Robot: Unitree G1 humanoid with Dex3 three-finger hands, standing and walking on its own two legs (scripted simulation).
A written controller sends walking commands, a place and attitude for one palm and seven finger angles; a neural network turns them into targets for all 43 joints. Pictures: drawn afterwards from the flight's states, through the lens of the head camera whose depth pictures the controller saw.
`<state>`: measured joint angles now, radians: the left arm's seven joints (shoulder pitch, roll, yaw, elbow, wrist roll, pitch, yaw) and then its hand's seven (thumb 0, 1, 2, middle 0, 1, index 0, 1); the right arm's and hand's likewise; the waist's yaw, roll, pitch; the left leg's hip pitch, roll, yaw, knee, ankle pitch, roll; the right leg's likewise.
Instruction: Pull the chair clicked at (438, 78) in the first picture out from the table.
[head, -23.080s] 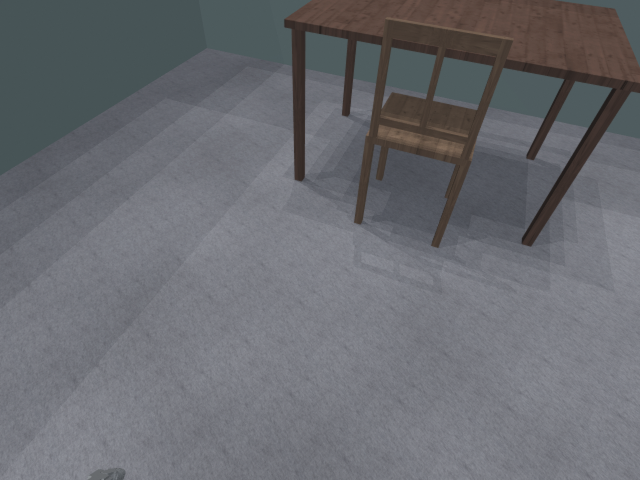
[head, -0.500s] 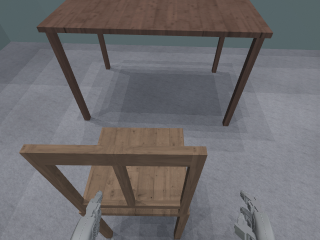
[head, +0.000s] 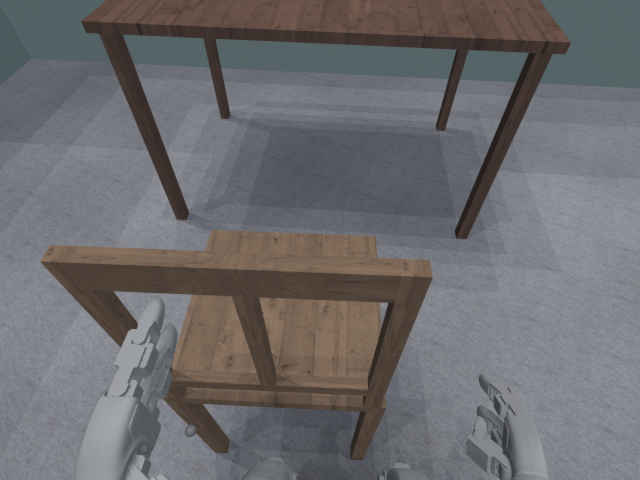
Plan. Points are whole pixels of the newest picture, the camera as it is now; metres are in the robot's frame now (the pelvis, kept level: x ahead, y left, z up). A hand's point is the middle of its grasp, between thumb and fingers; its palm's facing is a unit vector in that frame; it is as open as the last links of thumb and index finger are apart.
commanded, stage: draw the hand back to the body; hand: left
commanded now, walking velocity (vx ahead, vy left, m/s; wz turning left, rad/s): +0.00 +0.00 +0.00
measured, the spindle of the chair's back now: (258, 343) +0.29 +0.11 -0.01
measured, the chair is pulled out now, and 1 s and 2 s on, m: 0.63 0.63 0.63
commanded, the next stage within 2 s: step back with the hand held close in 1.28 s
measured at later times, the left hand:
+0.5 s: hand (75, 379) +0.18 +0.22 +0.16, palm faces +0.30 -0.87 -0.39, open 15.0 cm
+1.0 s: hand out of the picture +0.23 +0.26 +0.26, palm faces +0.50 -0.76 -0.42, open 8.3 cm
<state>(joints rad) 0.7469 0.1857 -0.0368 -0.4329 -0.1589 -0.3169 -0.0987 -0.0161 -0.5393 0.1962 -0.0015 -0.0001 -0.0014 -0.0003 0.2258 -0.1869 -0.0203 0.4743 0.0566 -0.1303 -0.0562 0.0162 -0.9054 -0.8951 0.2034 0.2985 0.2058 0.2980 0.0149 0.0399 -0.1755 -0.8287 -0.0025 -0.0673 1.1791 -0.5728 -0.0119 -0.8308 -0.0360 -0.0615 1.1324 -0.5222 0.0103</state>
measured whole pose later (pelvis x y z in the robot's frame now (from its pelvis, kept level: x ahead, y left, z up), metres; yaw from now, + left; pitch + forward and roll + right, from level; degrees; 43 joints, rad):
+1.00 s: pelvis +0.04 -0.01 +0.09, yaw +0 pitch -3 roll +0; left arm 0.46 0.36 0.36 -0.41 -0.07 -0.03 0.16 0.00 0.75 0.82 -0.19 -0.27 -0.19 -0.27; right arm 0.18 -0.23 0.01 0.66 0.02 -0.13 -0.09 0.02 -0.91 -0.89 0.20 0.30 0.21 0.30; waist 0.06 0.08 0.00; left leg -0.11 0.01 -0.04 0.49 -0.32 -0.02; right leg -0.13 -0.02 -0.05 0.48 -0.29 0.01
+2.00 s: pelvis -0.04 +0.01 +0.08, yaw -2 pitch -1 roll -1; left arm 0.56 0.39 0.40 -0.51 -0.04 -0.12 0.18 0.01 0.89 0.89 -0.21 -0.30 -0.21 -0.30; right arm 0.19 -0.20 -0.01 0.61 0.02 -0.06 -0.10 0.02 -0.91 -0.89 0.20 0.30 0.21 0.30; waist 0.02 0.02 0.02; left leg -0.31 0.01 -0.02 0.56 -0.23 0.00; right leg -0.32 -0.02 -0.03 0.49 -0.16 0.02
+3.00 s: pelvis -0.13 -0.01 +0.09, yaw -1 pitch +2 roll +0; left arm 0.58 0.43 0.43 -0.56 -0.04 -0.23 0.15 0.01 0.89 0.89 -0.22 -0.30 -0.22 -0.30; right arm 0.15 -0.18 -0.02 0.68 -0.01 -0.10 -0.07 0.01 -0.90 -0.89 0.21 0.30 0.21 0.30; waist 0.01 -0.04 0.00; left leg -0.49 -0.01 -0.02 0.89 -0.42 -0.03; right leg -0.31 0.00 0.02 0.51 -0.23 0.00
